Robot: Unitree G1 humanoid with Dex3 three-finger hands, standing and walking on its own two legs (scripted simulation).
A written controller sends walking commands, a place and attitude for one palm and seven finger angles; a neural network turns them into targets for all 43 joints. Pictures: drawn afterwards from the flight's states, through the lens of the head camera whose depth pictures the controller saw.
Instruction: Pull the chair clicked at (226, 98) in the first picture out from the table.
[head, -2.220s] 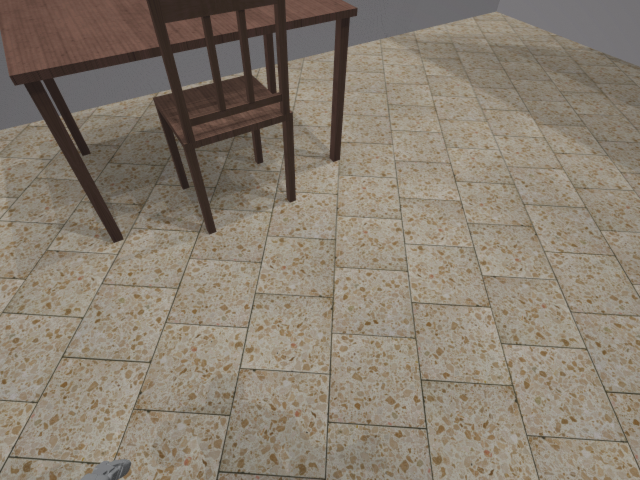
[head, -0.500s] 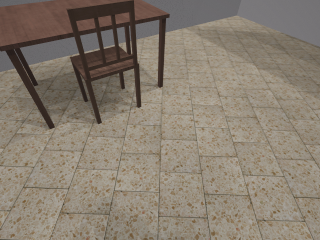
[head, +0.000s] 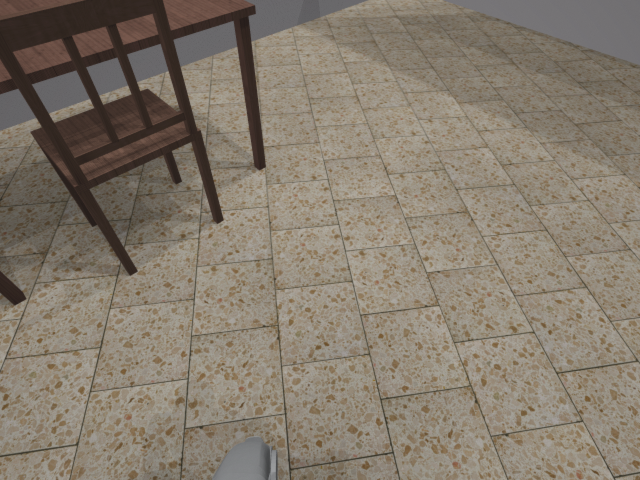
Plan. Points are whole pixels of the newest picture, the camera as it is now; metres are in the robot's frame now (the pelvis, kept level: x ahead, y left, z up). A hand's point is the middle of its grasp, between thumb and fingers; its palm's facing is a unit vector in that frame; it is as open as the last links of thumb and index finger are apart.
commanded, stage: walk to a spot facing it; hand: left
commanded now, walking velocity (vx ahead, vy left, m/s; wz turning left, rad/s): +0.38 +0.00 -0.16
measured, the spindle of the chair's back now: (92, 93) +0.99 +0.70 -0.08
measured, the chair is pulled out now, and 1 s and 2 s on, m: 0.00 0.00 0.00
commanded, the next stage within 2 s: turn to face it in 1.46 s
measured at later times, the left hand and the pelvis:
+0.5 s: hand (193, 365) +0.31 +0.24 -0.17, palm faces -0.07 -0.99 -0.15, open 7.4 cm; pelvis +0.22 +0.07 +0.01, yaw -8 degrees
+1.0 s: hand (270, 261) +0.54 +0.15 -0.17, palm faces -0.19 -0.95 -0.23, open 7.1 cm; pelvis +0.43 -0.02 +0.00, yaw -14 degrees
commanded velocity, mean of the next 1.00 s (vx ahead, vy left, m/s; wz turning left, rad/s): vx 0.37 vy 0.00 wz -0.18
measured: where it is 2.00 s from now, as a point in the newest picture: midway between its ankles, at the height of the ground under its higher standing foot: (357, 318)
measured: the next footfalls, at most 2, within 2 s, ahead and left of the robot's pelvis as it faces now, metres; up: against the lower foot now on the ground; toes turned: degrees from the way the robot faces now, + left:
left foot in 0.14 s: +0.23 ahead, +0.13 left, +0.00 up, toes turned +7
right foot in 0.78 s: +0.45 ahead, -0.10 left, +0.00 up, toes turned -21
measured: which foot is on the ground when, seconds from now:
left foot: up 0.00-0.12, down 0.14-0.78, up 0.80-1.00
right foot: down 0.00-0.16, up 0.18-0.76, down 0.78-1.00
